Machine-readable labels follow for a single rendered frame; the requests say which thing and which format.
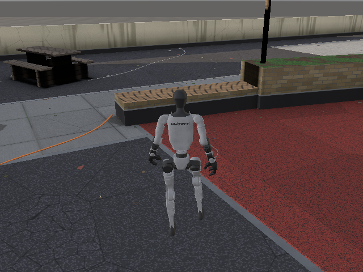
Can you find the robot right hand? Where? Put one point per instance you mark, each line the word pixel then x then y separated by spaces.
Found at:
pixel 213 167

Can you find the left robot forearm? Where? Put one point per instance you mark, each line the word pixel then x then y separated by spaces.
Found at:
pixel 154 148

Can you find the robot left upper arm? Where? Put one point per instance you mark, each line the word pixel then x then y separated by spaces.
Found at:
pixel 160 128

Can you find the robot left hand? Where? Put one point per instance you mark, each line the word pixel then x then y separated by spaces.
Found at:
pixel 157 157

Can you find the robot left thigh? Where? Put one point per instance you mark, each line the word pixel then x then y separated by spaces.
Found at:
pixel 168 173

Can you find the robot right upper arm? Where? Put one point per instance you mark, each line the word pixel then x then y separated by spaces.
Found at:
pixel 201 128

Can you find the left robot foot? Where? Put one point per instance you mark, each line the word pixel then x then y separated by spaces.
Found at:
pixel 171 230

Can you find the right robot forearm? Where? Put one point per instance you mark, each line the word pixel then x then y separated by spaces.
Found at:
pixel 209 152

